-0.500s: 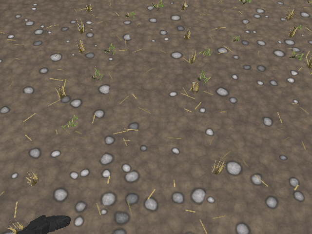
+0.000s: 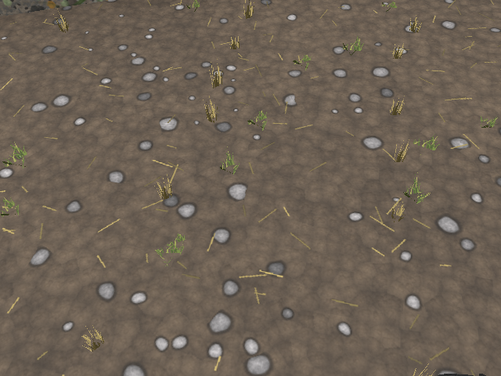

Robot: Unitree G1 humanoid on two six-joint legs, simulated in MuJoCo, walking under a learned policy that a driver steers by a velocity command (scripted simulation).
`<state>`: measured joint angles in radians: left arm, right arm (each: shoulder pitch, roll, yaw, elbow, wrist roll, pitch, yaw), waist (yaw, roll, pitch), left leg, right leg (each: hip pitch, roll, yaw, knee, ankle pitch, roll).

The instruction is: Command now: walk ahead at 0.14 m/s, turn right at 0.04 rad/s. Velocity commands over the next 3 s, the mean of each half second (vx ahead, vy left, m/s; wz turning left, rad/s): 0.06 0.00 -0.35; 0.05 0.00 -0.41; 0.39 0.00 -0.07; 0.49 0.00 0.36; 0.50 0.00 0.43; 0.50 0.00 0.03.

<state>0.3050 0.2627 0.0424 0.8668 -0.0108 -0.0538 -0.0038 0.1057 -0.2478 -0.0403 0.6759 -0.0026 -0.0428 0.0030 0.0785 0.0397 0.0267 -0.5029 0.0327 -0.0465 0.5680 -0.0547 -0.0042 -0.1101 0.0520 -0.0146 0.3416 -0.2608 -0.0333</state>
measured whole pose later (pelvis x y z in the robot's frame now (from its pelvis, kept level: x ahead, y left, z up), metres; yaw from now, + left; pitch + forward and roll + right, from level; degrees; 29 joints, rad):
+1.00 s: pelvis +0.07 -0.01 +0.00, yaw -26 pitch +1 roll +0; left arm 0.19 0.29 0.05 0.70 -0.01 0.02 0.02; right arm 0.21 -0.27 -0.06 0.83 -0.01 -0.04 0.00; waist -0.01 -0.04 -0.02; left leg -0.22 -0.02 -0.03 0.49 -0.29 0.02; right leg -0.39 0.09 0.13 0.81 -0.46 -0.02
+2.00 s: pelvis +0.48 -0.21 -0.01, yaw -12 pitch +1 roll +0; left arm 0.23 0.29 0.03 0.72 0.00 -0.11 0.00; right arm 0.23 -0.30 -0.06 0.71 0.01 -0.06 0.03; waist -0.01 -0.02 0.06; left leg -0.33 -0.12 -0.02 0.44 -0.14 0.11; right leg -0.47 -0.06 0.06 1.17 -0.36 0.01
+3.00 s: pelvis +1.01 -0.25 +0.00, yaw -1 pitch +1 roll +1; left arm 0.27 0.32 0.05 0.79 -0.03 -0.06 -0.01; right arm 0.25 -0.27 -0.05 0.75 -0.01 -0.09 0.03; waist -0.01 -0.05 0.03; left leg -0.22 -0.05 0.07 0.37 -0.17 0.07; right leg -0.53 -0.08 0.05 1.10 -0.29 -0.01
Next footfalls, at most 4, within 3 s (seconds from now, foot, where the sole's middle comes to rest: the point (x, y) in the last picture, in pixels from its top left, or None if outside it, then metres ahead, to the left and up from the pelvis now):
0.04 left None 0.16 0.12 -0.78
0.42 right None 0.07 -0.13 -0.78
0.92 left None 0.14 0.09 -0.78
1.32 right None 0.18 -0.24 -0.78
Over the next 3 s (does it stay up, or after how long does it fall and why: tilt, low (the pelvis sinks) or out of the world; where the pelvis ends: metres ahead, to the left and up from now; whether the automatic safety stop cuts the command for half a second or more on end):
stays up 1.01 -0.25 0.00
